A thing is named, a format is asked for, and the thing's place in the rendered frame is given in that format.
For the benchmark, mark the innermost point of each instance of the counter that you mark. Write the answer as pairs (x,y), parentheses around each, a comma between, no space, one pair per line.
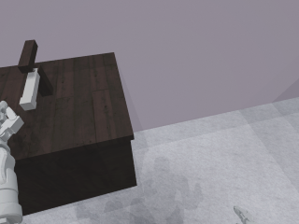
(76,143)

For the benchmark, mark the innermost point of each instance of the left robot hand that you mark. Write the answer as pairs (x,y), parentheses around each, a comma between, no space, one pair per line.
(10,123)

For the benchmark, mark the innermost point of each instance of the right robot hand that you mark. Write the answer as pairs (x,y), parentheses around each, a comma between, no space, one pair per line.
(244,215)

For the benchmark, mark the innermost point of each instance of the left robot forearm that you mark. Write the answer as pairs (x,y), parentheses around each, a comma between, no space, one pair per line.
(10,209)

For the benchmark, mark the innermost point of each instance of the tap lever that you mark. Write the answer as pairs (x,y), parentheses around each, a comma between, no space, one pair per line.
(28,99)

